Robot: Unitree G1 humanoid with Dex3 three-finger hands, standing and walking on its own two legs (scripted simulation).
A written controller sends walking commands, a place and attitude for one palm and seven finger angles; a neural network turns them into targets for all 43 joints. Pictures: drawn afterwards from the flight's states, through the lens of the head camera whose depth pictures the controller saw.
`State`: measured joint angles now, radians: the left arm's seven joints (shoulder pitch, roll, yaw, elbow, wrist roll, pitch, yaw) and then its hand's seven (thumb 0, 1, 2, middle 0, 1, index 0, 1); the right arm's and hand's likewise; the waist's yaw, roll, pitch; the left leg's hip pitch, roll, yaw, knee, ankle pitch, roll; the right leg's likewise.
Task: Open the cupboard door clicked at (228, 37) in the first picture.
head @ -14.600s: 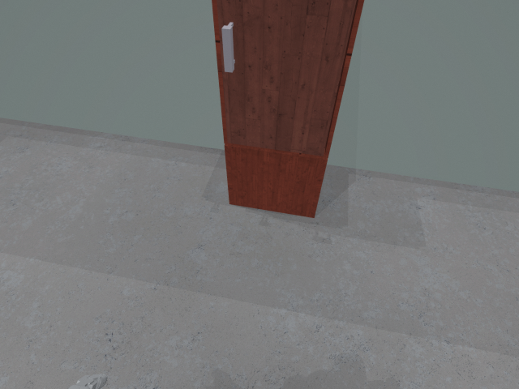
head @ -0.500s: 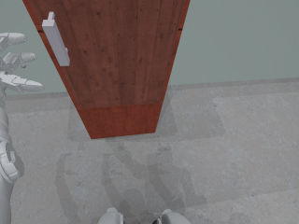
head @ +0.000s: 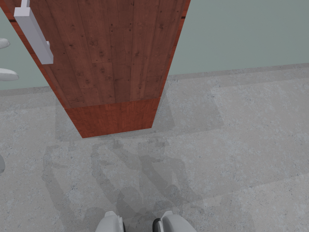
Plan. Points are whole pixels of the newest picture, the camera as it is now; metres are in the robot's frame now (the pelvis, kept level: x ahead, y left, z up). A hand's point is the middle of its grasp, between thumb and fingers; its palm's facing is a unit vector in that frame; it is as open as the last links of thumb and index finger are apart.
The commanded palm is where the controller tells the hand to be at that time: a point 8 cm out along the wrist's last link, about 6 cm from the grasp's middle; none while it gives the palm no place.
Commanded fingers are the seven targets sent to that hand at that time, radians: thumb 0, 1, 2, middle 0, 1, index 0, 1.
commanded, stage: move the hooked fingers beside the handle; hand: left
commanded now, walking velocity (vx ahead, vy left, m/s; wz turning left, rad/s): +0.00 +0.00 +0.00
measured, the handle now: (37, 32) +0.57 +0.23 +0.11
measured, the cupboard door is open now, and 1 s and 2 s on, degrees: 0 0 0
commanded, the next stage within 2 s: slide the fingers in behind the handle in 1.42 s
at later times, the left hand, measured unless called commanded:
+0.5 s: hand out of the picture +0.48 +0.29 +0.13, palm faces +0.14 -0.99 +0.01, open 14.0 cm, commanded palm +0.47 +0.33 +0.11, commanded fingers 0.00 -0.50 0.30 -0.30 -1.20 -0.30 -1.20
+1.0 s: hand (3, 51) +0.51 +0.28 +0.12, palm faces +0.15 -0.99 -0.02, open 14.0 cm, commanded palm +0.49 +0.32 +0.11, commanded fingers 0.00 -0.50 0.30 -0.30 -1.20 -0.30 -1.20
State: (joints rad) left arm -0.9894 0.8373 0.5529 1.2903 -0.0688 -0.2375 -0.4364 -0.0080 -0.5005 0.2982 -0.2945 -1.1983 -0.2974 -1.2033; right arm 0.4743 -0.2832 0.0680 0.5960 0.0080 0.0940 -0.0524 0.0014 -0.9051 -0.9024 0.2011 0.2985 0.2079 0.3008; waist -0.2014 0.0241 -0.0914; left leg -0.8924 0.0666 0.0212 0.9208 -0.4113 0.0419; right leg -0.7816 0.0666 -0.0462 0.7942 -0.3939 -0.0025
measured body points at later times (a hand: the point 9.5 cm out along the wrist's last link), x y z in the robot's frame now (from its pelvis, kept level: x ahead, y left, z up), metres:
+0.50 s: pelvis -0.01 +0.01 +0.00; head +0.10 +0.05 +0.43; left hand +0.47 +0.35 +0.13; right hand +0.01 -0.26 -0.10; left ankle +0.00 +0.09 -0.69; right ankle -0.02 -0.13 -0.69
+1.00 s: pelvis -0.01 -0.01 +0.00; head +0.12 +0.02 +0.42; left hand +0.49 +0.33 +0.12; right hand -0.06 -0.28 -0.10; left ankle +0.00 +0.09 -0.69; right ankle -0.02 -0.13 -0.69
